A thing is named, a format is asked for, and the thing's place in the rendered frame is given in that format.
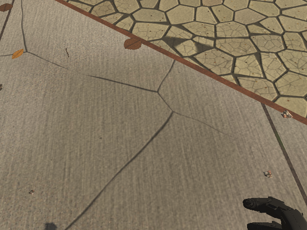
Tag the right robot hand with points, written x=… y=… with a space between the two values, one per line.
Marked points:
x=291 y=219

